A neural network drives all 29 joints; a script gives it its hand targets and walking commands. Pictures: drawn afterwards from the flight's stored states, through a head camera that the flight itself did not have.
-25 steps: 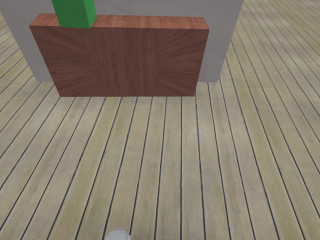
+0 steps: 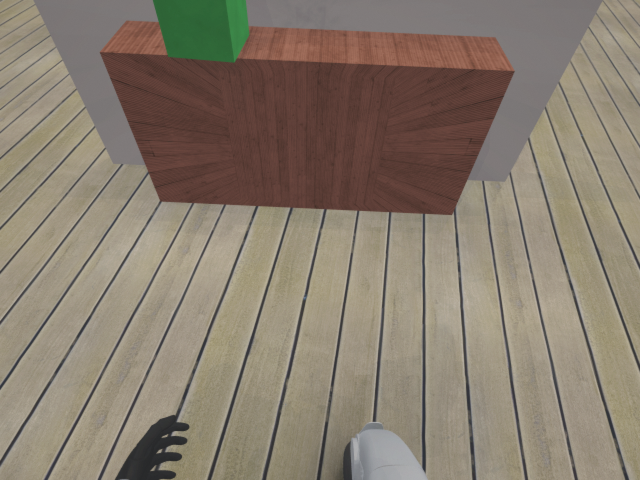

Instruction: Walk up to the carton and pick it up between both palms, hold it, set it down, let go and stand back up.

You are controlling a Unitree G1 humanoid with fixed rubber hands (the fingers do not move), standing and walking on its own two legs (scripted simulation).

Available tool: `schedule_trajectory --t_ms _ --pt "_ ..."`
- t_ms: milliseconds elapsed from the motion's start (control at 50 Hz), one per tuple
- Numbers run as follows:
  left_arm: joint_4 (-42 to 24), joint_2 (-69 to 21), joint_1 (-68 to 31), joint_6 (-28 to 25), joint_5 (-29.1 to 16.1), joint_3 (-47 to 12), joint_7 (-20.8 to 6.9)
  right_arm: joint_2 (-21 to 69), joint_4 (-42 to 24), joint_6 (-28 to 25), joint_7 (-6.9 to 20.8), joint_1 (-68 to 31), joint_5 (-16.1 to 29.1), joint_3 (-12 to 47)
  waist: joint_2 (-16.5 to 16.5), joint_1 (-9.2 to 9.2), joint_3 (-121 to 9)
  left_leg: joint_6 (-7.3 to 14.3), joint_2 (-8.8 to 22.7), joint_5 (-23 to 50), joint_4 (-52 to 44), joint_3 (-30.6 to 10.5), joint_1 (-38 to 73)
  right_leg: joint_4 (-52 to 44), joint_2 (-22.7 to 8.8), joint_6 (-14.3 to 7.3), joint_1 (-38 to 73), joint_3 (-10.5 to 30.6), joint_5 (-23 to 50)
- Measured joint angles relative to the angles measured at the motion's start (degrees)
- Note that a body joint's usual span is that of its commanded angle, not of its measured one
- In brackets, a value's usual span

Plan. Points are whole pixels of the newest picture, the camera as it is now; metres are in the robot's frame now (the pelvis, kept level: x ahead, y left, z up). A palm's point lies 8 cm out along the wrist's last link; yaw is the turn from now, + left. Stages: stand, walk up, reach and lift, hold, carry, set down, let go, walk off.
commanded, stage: walk up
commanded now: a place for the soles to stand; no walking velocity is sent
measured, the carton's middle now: (202, 2) +1.39 +0.22 +0.02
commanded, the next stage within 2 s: none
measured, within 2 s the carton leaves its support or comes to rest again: neither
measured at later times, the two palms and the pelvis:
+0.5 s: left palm out of the picture +0.16 +0.24 -0.11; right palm (423, 287) +0.42 -0.22 -0.10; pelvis +0.26 +0.00 +0.01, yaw +11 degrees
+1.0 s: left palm (113, 260) +0.53 +0.33 -0.11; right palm (394, 254) +0.50 -0.19 -0.10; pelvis +0.47 +0.07 +0.01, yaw +10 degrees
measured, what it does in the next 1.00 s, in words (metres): walks ahead: right foot, then left foot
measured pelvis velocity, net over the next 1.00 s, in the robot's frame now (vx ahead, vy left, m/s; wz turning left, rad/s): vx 0.47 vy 0.07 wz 0.18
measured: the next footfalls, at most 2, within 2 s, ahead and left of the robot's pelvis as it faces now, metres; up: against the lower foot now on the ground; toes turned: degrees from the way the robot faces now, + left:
right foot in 0.10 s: +0.26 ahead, -0.11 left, +0.00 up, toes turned -4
left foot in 0.62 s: +0.45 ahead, +0.16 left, +0.00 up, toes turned +18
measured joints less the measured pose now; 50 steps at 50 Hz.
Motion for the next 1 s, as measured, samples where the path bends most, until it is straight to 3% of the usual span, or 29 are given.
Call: schedule_trajectory --t_ms 60,100,160,220,260,400,500,600,640,660,720,780,900,1000 --pt "-0.2 -0.4 -0.7 -0.1 -0.2 0.4 0.5 -0.3 -0.1 -0.2 0.4 0.6 0.0 -0.1 0.0 -0.46 -0.5 -0.8 0.2 -3.6 0.3 -1.1 2.9 -8.1 1.8 -1.1 3.2 -1.7 6.2" --pt "-0.3 -1.0 -0.3 -0.2 0.0 0.5 0.9 -1.0 -0.5 0.1 0.5 1.3 -0.2 -0.2 0.1 -0.65 -1.6 -1.3 0.5 -7.4 2.8 -2.0 3.9 -11.6 3.2 -1.8 7.0 -2.5 5.8" --pt "0.0 -2.8 0.0 -0.5 0.6 0.7 1.8 -2.6 -0.8 1.5 0.3 -1.2 0.1 -0.7 3.3 0.82 -1.4 -0.5 2.5 -10.1 21.7 -4.9 -2.3 -6.4 5.7 -3.1 7.3 -4.9 -3.2" --pt "0.8 -2.7 2.1 -0.3 -0.6 0.3 3.2 -2.7 -2.9 2.9 -0.2 -4.5 0.0 -1.2 2.1 2.6 -0.5 -2.0 0.8 -5.7 41.7 -5.1 -12.5 -5.7 4.4 -3.3 10.7 -5.7 -5.4" --pt "2.1 -2.4 4.6 -0.8 -1.2 0.6 3.7 -3.3 -4.2 2.9 0.1 -6.9 -0.4 -1.6 1.4 4.18 -0.2 -2.9 1.4 -2.0 45.7 -4.0 -18.5 -9.3 3.9 -2.7 14.9 -6.0 -5.2" --pt "8.1 0.0 15.4 -3.0 -0.7 1.6 2.9 -5.9 -7.7 2.5 1.6 -12.8 -1.7 -3.2 1.8 8.14 -1.9 -5.0 5.8 7.1 34.4 -4.2 -30.9 -18.9 2.8 -1.2 27.1 -7.7 -7.3" --pt "10.7 1.0 20.2 -2.5 -0.4 1.6 2.0 -4.2 -9.0 2.2 2.4 -16.5 -2.4 -2.3 2.8 8.72 -2.4 -4.0 7.6 17.5 17.7 -1.8 -30.9 -20.5 2.3 0.7 33.3 -10.3 -11.1" --pt "11.3 1.1 22.1 -0.8 0.3 0.9 1.7 -0.2 -9.5 1.9 2.7 -18.5 -2.5 -0.1 2.0 9.1 -2.8 -2.7 6.0 17.8 9.5 1.8 -25.3 -17.2 1.8 2.8 36.6 -12.5 -17.9" --pt "11.7 1.5 21.8 0.0 0.3 0.5 1.7 1.7 -9.1 1.2 2.3 -18.8 -2.6 0.3 -0.7 8.56 -2.3 0.2 3.6 12.6 9.7 3.0 -23.6 -11.2 -0.9 2.5 35.6 -12.0 -22.4" --pt "11.7 1.5 21.2 0.6 0.2 0.4 1.7 2.2 -9.2 0.9 1.9 -18.9 -2.8 0.4 -2.1 8.32 -1.5 1.0 2.4 10.8 11.7 3.7 -23.7 -5.3 -2.5 1.2 33.5 -10.0 -22.4" --pt "9.6 0.6 20.1 2.3 -0.8 -0.8 1.2 2.1 -9.7 1.5 -0.1 -17.2 -1.0 0.6 -2.2 7.27 -0.9 1.3 2.5 6.9 14.9 4.5 -22.5 16.9 -0.5 0.3 23.7 -1.7 -21.7" --pt "8.3 0.9 17.9 2.6 -0.5 -1.0 0.8 1.2 -8.5 1.3 -1.6 -13.4 0.5 -0.1 -2.0 5.77 -1.9 1.5 2.9 5.9 11.1 4.8 -17.5 26.7 0.6 0.2 15.2 1.1 -17.8" --pt "4.7 2.8 10.7 1.5 0.1 1.0 0.8 -1.3 -4.7 -0.6 -1.3 -6.0 -0.4 -1.1 -2.4 4.05 -2.4 0.4 3.1 6.5 1.0 5.3 -7.2 21.0 -0.7 2.3 4.5 3.4 -12.5" --pt "3.0 1.8 6.4 1.3 0.3 1.4 0.1 -2.6 -3.9 -0.5 -0.6 -3.2 -1.2 -1.3 -2.5 3.57 -2.2 -0.5 2.7 4.8 -2.2 6.9 -2.6 5.6 -2.0 2.6 3.2 1.4 -2.2"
